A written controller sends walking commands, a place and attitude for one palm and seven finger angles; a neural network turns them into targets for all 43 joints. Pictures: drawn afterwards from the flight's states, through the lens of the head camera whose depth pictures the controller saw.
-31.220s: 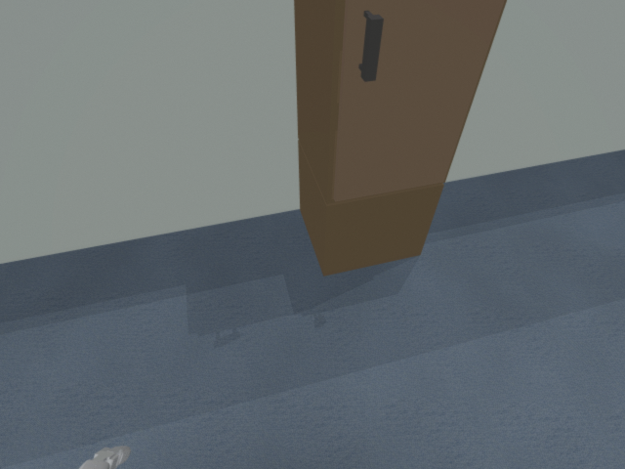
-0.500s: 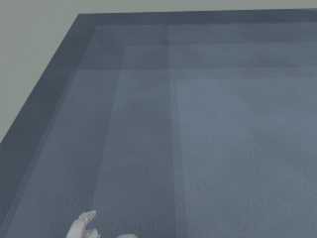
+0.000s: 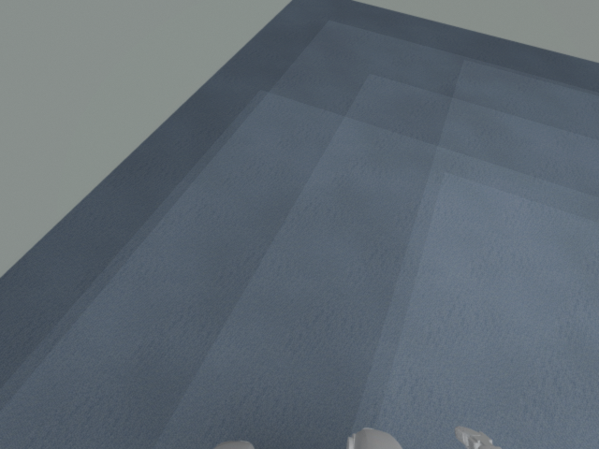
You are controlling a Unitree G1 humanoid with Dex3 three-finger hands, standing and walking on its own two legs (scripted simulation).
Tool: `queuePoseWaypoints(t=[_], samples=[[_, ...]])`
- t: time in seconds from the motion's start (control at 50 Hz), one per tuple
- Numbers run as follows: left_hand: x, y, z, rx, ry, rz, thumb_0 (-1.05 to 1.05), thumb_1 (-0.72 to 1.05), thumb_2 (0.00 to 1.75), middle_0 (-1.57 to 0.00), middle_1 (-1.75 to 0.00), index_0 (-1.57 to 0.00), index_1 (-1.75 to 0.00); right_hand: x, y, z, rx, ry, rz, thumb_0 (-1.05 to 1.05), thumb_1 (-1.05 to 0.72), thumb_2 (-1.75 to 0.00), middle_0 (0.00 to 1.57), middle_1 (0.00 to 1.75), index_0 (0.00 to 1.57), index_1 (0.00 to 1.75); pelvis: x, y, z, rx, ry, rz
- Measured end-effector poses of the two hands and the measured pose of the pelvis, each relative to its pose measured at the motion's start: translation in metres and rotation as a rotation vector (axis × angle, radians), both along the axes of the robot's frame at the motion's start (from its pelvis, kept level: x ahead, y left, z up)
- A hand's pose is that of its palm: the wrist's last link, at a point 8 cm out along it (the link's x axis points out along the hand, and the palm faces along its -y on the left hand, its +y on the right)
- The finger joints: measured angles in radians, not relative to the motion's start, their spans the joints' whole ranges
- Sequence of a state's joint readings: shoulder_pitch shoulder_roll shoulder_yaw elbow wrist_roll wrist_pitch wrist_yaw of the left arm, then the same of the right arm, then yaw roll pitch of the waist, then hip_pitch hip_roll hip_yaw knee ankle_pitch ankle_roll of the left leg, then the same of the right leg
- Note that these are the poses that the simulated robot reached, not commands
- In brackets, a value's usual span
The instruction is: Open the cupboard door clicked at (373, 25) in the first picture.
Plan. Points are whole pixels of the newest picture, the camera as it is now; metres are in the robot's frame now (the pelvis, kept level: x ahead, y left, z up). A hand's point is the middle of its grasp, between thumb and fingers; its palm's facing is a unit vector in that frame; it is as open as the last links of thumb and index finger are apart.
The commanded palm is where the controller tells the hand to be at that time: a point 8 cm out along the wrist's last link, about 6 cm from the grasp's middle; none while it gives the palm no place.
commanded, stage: turn to face it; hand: left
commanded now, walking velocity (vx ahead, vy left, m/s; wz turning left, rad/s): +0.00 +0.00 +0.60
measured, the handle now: out of the picture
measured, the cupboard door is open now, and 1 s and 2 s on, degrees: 37 37 37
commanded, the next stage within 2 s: none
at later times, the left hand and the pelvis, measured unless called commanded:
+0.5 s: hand out of the picture +0.03 +0.15 -0.15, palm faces +0.32 -0.91 -0.25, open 7.3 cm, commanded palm none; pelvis +0.02 -0.06 +0.01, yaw +19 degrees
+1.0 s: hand out of the picture +0.01 +0.17 -0.15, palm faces +0.56 -0.77 -0.31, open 7.4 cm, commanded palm none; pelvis +0.04 -0.06 -0.01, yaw +35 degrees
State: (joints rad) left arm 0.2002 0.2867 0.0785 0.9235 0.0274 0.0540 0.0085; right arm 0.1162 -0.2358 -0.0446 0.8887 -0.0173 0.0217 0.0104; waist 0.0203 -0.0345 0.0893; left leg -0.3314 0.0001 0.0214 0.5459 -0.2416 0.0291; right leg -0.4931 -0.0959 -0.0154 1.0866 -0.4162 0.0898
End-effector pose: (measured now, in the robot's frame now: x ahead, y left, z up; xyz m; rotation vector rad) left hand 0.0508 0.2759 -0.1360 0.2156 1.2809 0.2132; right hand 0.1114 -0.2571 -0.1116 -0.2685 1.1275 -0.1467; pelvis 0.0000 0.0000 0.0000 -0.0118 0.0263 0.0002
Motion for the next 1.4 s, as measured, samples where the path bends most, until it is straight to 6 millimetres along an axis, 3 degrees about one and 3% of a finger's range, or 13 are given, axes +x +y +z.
queuePoseWaypoints(t=[0.1, 0.2, 0.26, 0.42, 0.5, 0.6, 0.66, 0.82, 0.96, 1.02, 1.12, 1.26, 1.4], samples=[[0.015, -0.021, 0.010, 0.003, -0.059, 0.021, 0.01, 0.91, 0.89, -0.19, -0.30, -0.20, -0.29, -0.009, -0.002, -0.013, 0.051, 0.066, 0.018, 0.01, -0.90, -0.90, 0.20, 0.30, 0.20, 0.30, 0.004, -0.015, 0.002, 0.001, 0.004, 0.058], [0.023, -0.050, 0.014, 0.028, -0.127, 0.048, 0.01, 0.91, 0.89, -0.20, -0.30, -0.20, -0.29, -0.010, -0.020, -0.037, 0.098, 0.116, 0.027, 0.01, -0.90, -0.90, 0.20, 0.30, 0.20, 0.30, 0.009, -0.042, -0.008, 0.019, 0.005, 0.120], [0.014, -0.067, 0.021, 0.033, -0.132, 0.078, 0.01, 0.91, 0.89, -0.20, -0.30, -0.20, -0.30, -0.004, -0.031, -0.042, 0.103, 0.145, 0.050, 0.01, -0.90, -0.90, 0.20, 0.30, 0.20, 0.30, 0.010, -0.050, -0.005, 0.026, -0.008, 0.166], [-0.018, -0.091, 0.023, -0.004, -0.087, 0.203, 0.01, 0.91, 0.89, -0.20, -0.30, -0.21, -0.30, 0.030, -0.038, -0.024, 0.082, 0.167, 0.139, 0.01, -0.91, -0.90, 0.19, 0.30, 0.20, 0.30, 0.021, -0.061, 0.009, 0.065, -0.007, 0.273], [-0.042, -0.084, 0.016, -0.011, -0.076, 0.275, 0.01, 0.92, 0.89, -0.20, -0.30, -0.21, -0.30, 0.059, -0.024, -0.019, 0.056, 0.149, 0.225, 0.01, -0.91, -0.90, 0.19, 0.30, 0.20, 0.30, 0.022, -0.057, 0.007, 0.063, -0.010, 0.331], [-0.082, -0.064, -0.008, -0.027, -0.034, 0.373, 0.01, 0.91, 0.89, -0.20, -0.30, -0.21, -0.30, 0.100, 0.010, -0.017, 0.023, 0.052, 0.338, 0.01, -0.91, -0.90, 0.19, 0.30, 0.20, 0.30, 0.021, -0.039, -0.009, 0.036, -0.013, 0.397], [-0.100, -0.051, -0.016, -0.022, 0.008, 0.420, 0.01, 0.91, 0.89, -0.20, -0.30, -0.21, -0.30, 0.112, 0.028, -0.012, 0.012, 0.006, 0.385, 0.01, -0.91, -0.90, 0.19, 0.30, 0.20, 0.30, 0.018, -0.035, -0.012, 0.037, -0.017, 0.423], [-0.093, -0.041, 0.007, 0.011, -0.061, 0.485, 0.01, 0.91, 0.89, -0.20, -0.30, -0.20, -0.29, 0.114, 0.042, -0.007, 0.012, 0.046, 0.466, 0.01, -0.90, -0.90, 0.20, 0.30, 0.20, 0.30, 0.023, -0.036, 0.001, 0.010, -0.010, 0.504], [-0.077, -0.060, 0.017, 0.067, -0.127, 0.524, 0.01, 0.91, 0.89, -0.20, -0.30, -0.20, -0.29, 0.126, 0.031, -0.031, 0.053, 0.108, 0.502, 0.01, -0.90, -0.90, 0.20, 0.30, 0.20, 0.30, 0.040, -0.057, -0.006, 0.022, 0.002, 0.589], [-0.082, -0.078, 0.021, 0.076, -0.125, 0.559, 0.01, 0.91, 0.89, -0.20, -0.30, -0.20, -0.29, 0.136, 0.028, -0.036, 0.056, 0.134, 0.527, 0.01, -0.90, -0.90, 0.20, 0.30, 0.20, 0.30, 0.044, -0.064, -0.005, 0.030, -0.009, 0.636], [-0.100, -0.107, 0.024, 0.036, -0.079, 0.636, 0.01, 0.91, 0.89, -0.20, -0.30, -0.20, -0.30, 0.156, 0.036, -0.026, 0.052, 0.153, 0.585, 0.01, -0.91, -0.90, 0.20, 0.30, 0.20, 0.30, 0.050, -0.065, 0.005, 0.053, -0.006, 0.702], [-0.133, -0.127, 0.008, -0.030, -0.049, 0.756, 0.01, 0.90, 0.89, -0.20, -0.30, -0.21, -0.30, 0.182, 0.078, -0.015, 0.019, 0.130, 0.716, 0.01, -0.91, -0.90, 0.19, 0.30, 0.20, 0.30, 0.050, -0.056, 0.005, 0.056, 0.000, 0.804], [-0.186, -0.120, -0.022, -0.067, 0.010, 0.885, 0.01, 0.90, 0.89, -0.20, -0.30, -0.21, -0.30, 0.196, 0.139, -0.010, -0.003, 0.017, 0.849, 0.01, -0.91, -0.90, 0.19, 0.30, 0.20, 0.30, 0.037, -0.035, -0.012, 0.028, -0.004, 0.885]])
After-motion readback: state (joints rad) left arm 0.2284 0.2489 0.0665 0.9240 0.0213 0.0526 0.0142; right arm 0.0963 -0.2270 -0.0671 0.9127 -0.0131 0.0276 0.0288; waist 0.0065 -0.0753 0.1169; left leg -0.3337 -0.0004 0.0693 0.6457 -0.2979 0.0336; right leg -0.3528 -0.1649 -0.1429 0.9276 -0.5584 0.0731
